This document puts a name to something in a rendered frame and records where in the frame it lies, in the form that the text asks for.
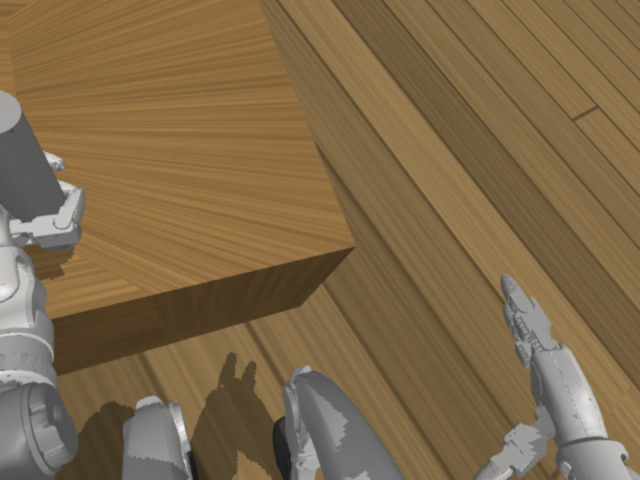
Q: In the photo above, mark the right robot foot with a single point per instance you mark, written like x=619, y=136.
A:
x=281, y=449

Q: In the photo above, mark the right robot arm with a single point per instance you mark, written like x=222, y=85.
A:
x=594, y=458

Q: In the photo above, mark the left robot hand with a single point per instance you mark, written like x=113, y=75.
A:
x=49, y=230

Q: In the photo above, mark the can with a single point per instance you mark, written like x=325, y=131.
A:
x=27, y=181

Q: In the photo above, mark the right robot hand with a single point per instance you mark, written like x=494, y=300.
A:
x=566, y=406

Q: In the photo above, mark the left robot arm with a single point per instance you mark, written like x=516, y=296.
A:
x=37, y=436

